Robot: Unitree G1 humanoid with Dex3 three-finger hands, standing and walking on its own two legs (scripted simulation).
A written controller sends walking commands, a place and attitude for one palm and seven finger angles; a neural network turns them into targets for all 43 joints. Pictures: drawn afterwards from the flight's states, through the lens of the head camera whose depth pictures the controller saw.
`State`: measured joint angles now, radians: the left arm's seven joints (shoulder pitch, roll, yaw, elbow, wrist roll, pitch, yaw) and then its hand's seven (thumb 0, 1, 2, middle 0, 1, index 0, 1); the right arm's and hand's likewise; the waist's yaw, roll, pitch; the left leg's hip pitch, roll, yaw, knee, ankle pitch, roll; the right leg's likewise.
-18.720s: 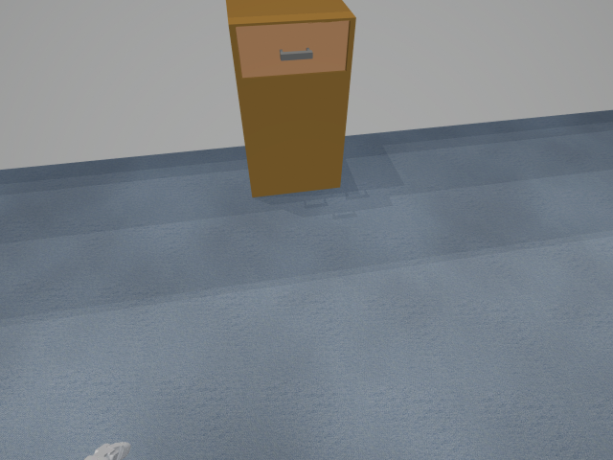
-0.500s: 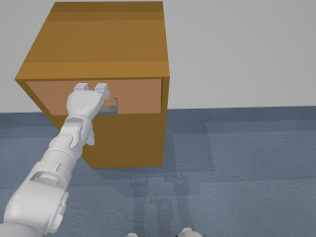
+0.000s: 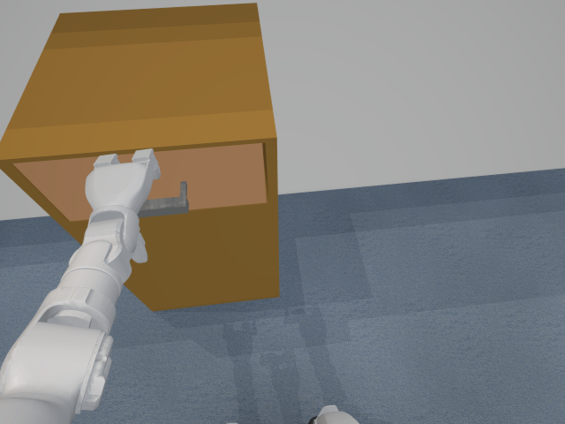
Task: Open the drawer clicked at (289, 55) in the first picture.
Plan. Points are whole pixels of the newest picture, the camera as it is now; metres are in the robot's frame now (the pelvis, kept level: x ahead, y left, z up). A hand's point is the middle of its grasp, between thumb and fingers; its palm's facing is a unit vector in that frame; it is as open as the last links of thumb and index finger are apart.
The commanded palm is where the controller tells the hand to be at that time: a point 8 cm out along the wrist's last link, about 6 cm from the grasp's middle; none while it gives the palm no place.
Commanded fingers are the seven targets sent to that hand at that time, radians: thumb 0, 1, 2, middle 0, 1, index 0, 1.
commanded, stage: move the hooked fingers above the handle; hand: left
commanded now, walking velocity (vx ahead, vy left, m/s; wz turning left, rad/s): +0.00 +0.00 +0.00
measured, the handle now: (155, 198) +0.50 +0.22 -0.05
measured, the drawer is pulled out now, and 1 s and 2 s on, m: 0.00 0.00 0.00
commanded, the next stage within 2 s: none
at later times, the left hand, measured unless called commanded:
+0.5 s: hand (143, 197) +0.46 +0.21 +0.02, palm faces +0.02 +0.00 -1.00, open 13.4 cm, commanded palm +0.42 +0.23 +0.07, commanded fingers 0.00 -0.50 0.30 -0.30 -1.20 -0.30 -1.20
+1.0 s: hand (147, 196) +0.46 +0.21 +0.02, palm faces +0.08 -0.02 -1.00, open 13.7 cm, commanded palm +0.43 +0.22 +0.07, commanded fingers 0.00 -0.50 0.30 -0.30 -1.20 -0.30 -1.20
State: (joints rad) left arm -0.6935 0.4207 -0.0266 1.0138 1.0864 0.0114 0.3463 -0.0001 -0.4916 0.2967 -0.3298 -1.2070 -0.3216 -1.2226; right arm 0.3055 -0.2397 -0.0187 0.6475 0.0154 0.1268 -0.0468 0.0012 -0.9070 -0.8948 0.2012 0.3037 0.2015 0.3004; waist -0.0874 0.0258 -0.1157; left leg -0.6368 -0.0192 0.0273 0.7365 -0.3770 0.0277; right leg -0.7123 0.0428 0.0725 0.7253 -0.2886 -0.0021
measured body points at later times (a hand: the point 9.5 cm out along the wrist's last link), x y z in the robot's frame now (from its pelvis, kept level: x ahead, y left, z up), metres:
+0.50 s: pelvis +0.01 +0.01 -0.01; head +0.08 +0.00 +0.44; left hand +0.45 +0.21 +0.07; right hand +0.08 -0.24 -0.15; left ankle -0.02 +0.10 -0.71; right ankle +0.03 -0.12 -0.71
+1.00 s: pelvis +0.01 +0.00 -0.01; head +0.09 +0.00 +0.43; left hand +0.45 +0.20 +0.07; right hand +0.08 -0.27 -0.14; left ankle -0.02 +0.10 -0.71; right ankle +0.03 -0.12 -0.71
